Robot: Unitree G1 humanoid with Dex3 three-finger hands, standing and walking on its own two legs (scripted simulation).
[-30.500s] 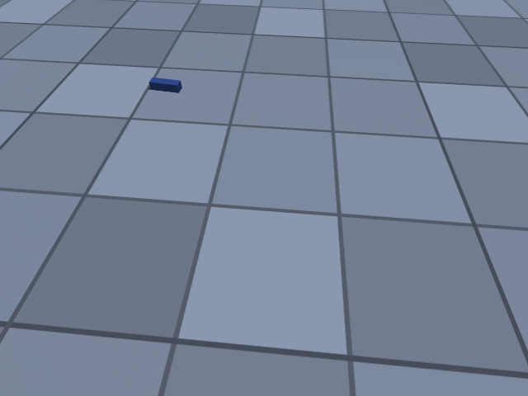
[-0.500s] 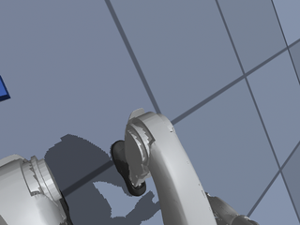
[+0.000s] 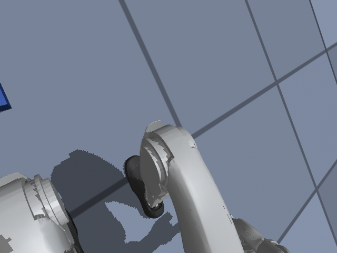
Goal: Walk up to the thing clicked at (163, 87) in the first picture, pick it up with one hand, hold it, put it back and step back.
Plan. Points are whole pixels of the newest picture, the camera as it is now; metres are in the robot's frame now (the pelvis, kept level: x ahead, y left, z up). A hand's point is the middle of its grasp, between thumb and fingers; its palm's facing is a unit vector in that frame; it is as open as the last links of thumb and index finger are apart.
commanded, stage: withdraw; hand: left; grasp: from above
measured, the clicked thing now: out of the picture +0.47 +0.29 -0.28
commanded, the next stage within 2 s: home in 0.94 s
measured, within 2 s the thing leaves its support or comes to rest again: neither
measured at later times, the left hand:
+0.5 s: hand out of the picture +0.48 +0.32 -0.12, palm faces -0.30 -0.04 -0.95, open 14.1 cm
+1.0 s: hand out of the picture +0.44 +0.29 -0.14, palm faces -0.46 -0.06 -0.89, open 14.0 cm
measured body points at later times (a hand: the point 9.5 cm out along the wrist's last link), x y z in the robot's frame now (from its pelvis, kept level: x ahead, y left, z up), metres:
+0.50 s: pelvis +0.01 +0.00 +0.03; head +0.25 +0.08 +0.40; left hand +0.49 +0.32 -0.07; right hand +0.07 -0.26 -0.07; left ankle +0.06 +0.12 -0.27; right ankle +0.13 -0.12 -0.27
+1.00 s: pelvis -0.01 -0.01 +0.03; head +0.22 +0.08 +0.41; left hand +0.46 +0.29 -0.09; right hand +0.08 -0.30 -0.05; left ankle +0.06 +0.12 -0.27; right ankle +0.13 -0.12 -0.27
